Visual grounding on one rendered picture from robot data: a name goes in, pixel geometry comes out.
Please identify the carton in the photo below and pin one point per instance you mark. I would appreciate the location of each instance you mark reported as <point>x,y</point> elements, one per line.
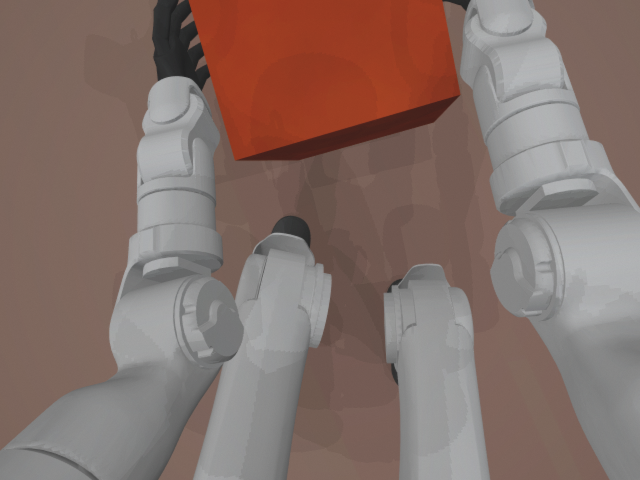
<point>299,78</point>

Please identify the robot right upper arm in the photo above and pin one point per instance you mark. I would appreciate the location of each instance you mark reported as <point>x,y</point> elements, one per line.
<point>574,272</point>

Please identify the robot right shin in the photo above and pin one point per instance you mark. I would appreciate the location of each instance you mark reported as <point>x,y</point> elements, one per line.
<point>460,304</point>

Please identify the left robot hand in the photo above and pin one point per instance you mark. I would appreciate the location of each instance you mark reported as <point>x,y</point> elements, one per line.
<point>171,55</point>

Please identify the robot left forearm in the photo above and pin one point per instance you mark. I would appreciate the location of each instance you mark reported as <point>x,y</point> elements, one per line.
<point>176,196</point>

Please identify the robot left foot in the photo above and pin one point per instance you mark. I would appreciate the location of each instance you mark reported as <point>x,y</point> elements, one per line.
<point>295,226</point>

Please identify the robot left upper arm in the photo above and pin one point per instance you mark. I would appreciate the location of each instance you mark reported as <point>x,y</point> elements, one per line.
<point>169,341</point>

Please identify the robot right forearm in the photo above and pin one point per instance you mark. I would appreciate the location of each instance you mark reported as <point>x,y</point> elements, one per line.
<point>529,116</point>

